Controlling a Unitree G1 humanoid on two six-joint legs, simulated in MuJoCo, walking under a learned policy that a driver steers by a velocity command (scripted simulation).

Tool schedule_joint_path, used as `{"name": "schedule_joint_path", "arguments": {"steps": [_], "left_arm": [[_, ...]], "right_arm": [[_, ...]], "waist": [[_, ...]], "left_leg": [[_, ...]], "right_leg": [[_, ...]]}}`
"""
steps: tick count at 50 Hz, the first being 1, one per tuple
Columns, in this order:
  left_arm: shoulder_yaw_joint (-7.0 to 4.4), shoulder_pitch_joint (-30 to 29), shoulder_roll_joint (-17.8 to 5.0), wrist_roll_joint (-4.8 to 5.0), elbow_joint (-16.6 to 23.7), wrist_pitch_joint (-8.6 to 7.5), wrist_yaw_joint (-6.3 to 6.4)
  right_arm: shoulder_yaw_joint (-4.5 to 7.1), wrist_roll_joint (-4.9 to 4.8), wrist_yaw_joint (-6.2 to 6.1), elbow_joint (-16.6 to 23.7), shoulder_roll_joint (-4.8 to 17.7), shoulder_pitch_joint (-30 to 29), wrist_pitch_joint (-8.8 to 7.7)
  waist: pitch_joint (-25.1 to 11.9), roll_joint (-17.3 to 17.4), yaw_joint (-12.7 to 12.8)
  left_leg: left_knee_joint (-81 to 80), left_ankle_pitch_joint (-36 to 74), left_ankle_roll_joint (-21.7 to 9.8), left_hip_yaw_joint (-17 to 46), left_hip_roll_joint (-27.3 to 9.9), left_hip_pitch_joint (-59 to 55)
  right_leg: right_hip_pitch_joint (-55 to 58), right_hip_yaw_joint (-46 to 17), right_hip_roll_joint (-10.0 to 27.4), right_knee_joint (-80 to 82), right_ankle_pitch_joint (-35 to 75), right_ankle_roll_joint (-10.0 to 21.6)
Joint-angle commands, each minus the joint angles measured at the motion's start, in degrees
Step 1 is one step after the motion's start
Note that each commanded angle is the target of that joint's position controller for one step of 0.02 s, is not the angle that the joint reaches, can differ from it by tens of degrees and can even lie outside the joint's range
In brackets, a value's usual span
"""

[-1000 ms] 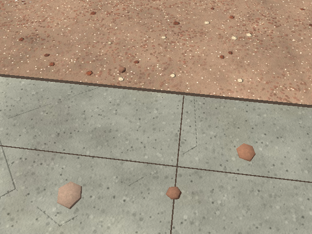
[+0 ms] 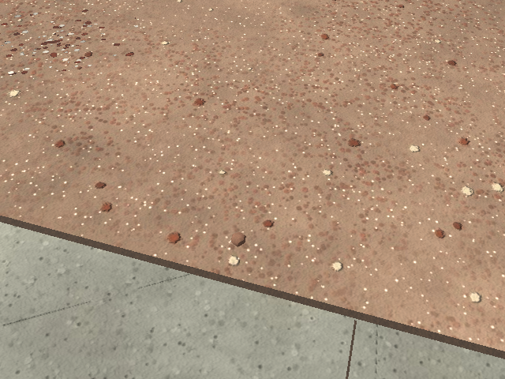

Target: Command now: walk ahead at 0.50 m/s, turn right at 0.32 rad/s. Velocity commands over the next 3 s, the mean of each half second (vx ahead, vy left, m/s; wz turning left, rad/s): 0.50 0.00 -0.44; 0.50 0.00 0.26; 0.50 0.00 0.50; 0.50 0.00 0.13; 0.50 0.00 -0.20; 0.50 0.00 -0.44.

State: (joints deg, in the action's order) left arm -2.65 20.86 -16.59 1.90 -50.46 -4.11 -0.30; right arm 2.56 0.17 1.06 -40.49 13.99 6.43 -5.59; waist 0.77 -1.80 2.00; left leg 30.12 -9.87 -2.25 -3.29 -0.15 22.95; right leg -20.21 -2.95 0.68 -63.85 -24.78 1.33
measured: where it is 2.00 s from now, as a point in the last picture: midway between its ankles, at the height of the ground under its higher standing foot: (281, 198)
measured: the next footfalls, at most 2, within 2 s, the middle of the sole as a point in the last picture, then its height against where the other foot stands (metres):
right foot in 0.44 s outside the picture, level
left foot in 1.00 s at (269, 294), level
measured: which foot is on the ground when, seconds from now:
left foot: down 0.00-0.44, up 0.46-0.98, down 1.00-1.00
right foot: up 0.00-0.42, down 0.44-1.00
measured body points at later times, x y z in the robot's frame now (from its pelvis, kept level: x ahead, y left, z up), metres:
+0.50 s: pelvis +0.26 -0.07 -0.02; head +0.30 -0.08 +0.43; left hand +0.51 +0.13 -0.11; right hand +0.22 -0.35 -0.15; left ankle +0.10 +0.10 -0.65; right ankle +0.32 -0.16 -0.73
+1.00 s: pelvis +0.54 -0.09 -0.02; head +0.57 -0.09 +0.43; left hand +0.59 +0.19 -0.15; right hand +0.70 -0.35 -0.12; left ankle +0.67 -0.02 -0.73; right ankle +0.33 -0.17 -0.72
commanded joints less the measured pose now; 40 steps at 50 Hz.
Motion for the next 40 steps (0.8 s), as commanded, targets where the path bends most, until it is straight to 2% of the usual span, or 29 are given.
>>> {"name": "schedule_joint_path", "arguments": {"steps": [1, 3, 6, 9, 12, 15, 17, 19, 20, 21, 22, 23, 24, 25, 26, 27, 28, 30, 32, 35, 38, 40], "left_arm": [[-2.00, -3.31, -5.89, -0.29, 5.62, -0.21, 0.38], [-1.78, -1.41, -3.31, -0.13, 5.15, 1.29, 0.35], [-2.02, -3.80, -2.67, -0.48, 6.57, 2.14, 0.52], [-1.86, -7.65, -1.92, -0.64, 7.92, 1.80, -0.26], [-1.17, -14.25, -0.67, -0.91, 10.29, 1.55, -1.45], [-0.89, -19.15, -0.56, -0.79, 13.11, 1.58, -2.45], [-1.04, -20.62, -1.11, -0.75, 14.80, 1.66, -3.08], [-1.85, -18.63, -2.66, -0.77, 15.56, 1.90, -3.39], [-2.69, -14.74, -4.11, -0.71, 15.04, 2.08, -3.33], [-4.16, -6.80, -6.51, -0.54, 13.22, 2.12, -3.01], [-6.04, 2.46, -10.16, -0.74, 10.69, 2.39, -1.95], [-6.78, 3.46, -16.29, -0.66, 9.91, 2.22, -0.95], [-5.48, 6.20, -13.15, -1.12, 11.08, 1.41, -1.15], [-4.44, 4.10, -9.63, -1.78, 10.49, 0.85, -1.41], [-3.90, 0.17, -8.05, -1.52, 10.67, 0.48, -1.38], [-3.21, -4.17, -5.86, -1.75, 10.87, 0.22, -1.38], [-2.53, -6.66, -3.74, -2.33, 11.21, -0.18, -1.36], [-2.60, -7.66, -3.82, -2.55, 10.62, -1.23, -1.37], [-2.94, -7.28, -4.87, -2.75, 9.37, -2.16, -1.14], [-3.03, -6.09, -5.03, -3.01, 7.88, -2.30, -0.22], [-2.93, -6.34, -5.42, -2.77, 7.15, -2.27, 0.31], [-3.10, -4.67, -5.96, -2.52, 5.92, -2.07, 0.63]], "right_arm": [[1.69, 0.25, -0.13, -0.30, 5.36, 6.66, -0.55], [2.04, 0.53, 0.03, -1.15, 5.57, 4.90, -1.36], [2.69, 0.95, -0.53, -2.92, 7.01, 5.47, -1.88], [2.94, 0.86, -1.27, -4.23, 8.01, 6.36, -1.47], [3.29, 0.39, -1.77, -5.32, 9.56, 8.45, -0.89], [3.78, -0.35, -1.93, -6.80, 10.85, 11.24, 0.27], [4.11, -0.94, -1.97, -7.41, 11.66, 11.81, 1.21], [4.52, -1.32, -2.24, -7.17, 13.27, 10.60, 1.96], [4.73, -1.51, -2.46, -6.98, 14.05, 10.02, 2.40], [4.69, -1.76, -2.62, -6.77, 14.28, 8.92, 2.83], [3.83, -1.25, -2.71, -6.79, 12.52, 10.19, 2.48], [1.00, 1.08, -1.73, -4.64, 3.63, 15.57, 1.16], [0.85, -1.12, -0.74, -5.46, 6.18, 14.73, -1.13], [2.15, -3.88, -0.27, -4.22, 10.17, 8.42, -1.89], [1.78, -3.75, -0.41, -3.63, 9.49, 5.92, -2.15], [1.91, -2.46, -0.83, -4.39, 9.13, 4.92, -1.84], [2.35, -1.99, -0.88, -5.17, 9.43, 6.21, -0.93], [2.28, -2.01, -0.83, -6.74, 7.71, 9.67, 1.06], [2.07, -1.87, -1.15, -6.63, 6.40, 8.58, 2.27], [2.10, -1.63, -1.15, -5.73, 5.89, 5.11, 2.32], [1.66, -1.42, -0.29, -4.67, 4.79, 1.07, 1.80], [1.11, -1.33, 0.31, -3.36, 3.75, -2.41, 1.69]], "waist": [[-3.27, 8.24, -3.39], [-1.70, 8.07, -1.45], [0.00, 5.57, -0.96], [0.93, 5.06, -1.91], [2.84, 4.04, -4.59], [4.58, 3.70, -6.42], [4.72, 4.30, -6.25], [2.05, 6.37, -3.99], [-0.69, 7.47, -1.51], [-4.76, 6.85, 3.18], [-9.96, 3.26, 7.33], [-13.65, -12.70, 1.82], [-24.79, -8.80, 4.27], [-17.34, -3.98, 5.76], [-11.38, -1.94, 3.88], [-7.47, 0.68, 1.64], [-5.67, -0.36, -0.45], [-4.56, -1.02, -2.56], [-2.02, -0.22, -2.85], [-0.09, -0.56, -1.79], [1.22, -1.06, -0.26], [2.79, -0.72, 1.39]], "left_leg": [[-17.95, -0.24, -9.23, 17.86, -16.08, -18.36], [-21.25, 4.54, -9.30, 12.39, -15.21, -13.16], [-22.63, 11.74, -9.39, 5.80, -15.10, -13.30], [-22.80, 14.16, -8.06, -0.16, -13.77, -15.35], [-22.92, 13.90, -7.25, -3.77, -14.15, -17.48], [-21.11, 15.41, -6.81, -5.27, -16.16, -23.87], [-18.19, 20.71, -5.95, -6.32, -17.27, -27.68], [-11.57, 38.51, -4.60, -8.14, -17.23, -29.26], [-5.23, 47.82, -3.90, -8.95, -16.79, -29.24], [5.53, 51.09, -2.49, -10.44, -15.01, -26.50], [20.00, 39.47, -0.42, -10.27, -12.88, -14.60], [41.28, -14.16, 2.94, -8.58, -3.22, 11.62], [51.19, -24.66, 2.82, 5.51, 0.81, 17.79], [52.21, -20.24, 1.70, 7.44, -2.45, 22.72], [48.02, -15.49, 0.60, 6.92, -5.46, 22.00], [43.59, -12.01, 0.51, 6.79, -7.75, 18.98], [41.07, -9.50, 0.48, 7.43, -9.07, 15.11], [38.48, -6.32, 0.99, 7.77, -9.47, 11.28], [34.97, -2.57, 1.86, 8.67, -9.09, 13.42], [26.25, 6.94, 2.63, 9.98, -7.51, 17.85], [15.27, 16.22, 2.27, 7.23, -6.27, 16.17], [10.50, 18.08, 1.74, 5.44, -5.84, 16.49]], "right_leg": [[-19.64, -3.07, 6.79, -4.24, 6.44, -0.02], [-16.31, -2.89, 7.20, -3.11, 9.48, -0.63], [-19.84, -4.17, 7.19, 0.81, 16.05, -1.51], [-20.60, -3.00, 6.66, 10.20, 25.00, -1.47], [-19.60, 0.77, 6.10, 19.07, 29.46, -0.71], [-21.92, 2.82, 5.70, 24.04, 26.34, 0.60], [-21.85, 4.67, 4.77, 25.90, 21.48, 1.98], [-15.71, 8.09, 1.47, 26.55, 15.55, 4.10], [-9.94, 9.80, -0.96, 26.60, 12.85, 5.40], [0.97, 10.77, -3.74, 30.10, 14.91, 7.27], [19.17, 4.49, -1.90, 32.78, 18.43, 9.83], [39.15, -24.45, 14.44, 35.66, 16.21, 18.37], [44.13, -44.36, 22.36, 45.29, 11.63, 23.95], [39.85, -34.23, 20.61, 45.72, 16.01, 20.15], [30.94, -24.63, 18.26, 45.19, 20.61, 17.29], [22.58, -18.21, 15.86, 46.10, 24.89, 15.04], [17.04, -13.68, 14.01, 47.86, 28.05, 13.95], [12.13, -9.17, 13.26, 51.82, 29.43, 13.60], [10.49, -4.23, 12.87, 54.32, 32.31, 12.96], [12.80, 2.08, 11.49, 55.67, 33.61, 10.82], [13.87, 7.25, 10.26, 57.03, 31.49, 8.54], [16.38, 8.81, 11.32, 57.52, 31.43, 8.06]]}}
Over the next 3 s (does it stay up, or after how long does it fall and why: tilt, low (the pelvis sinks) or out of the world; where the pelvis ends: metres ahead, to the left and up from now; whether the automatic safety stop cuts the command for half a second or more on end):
stays up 1.63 0.04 0.00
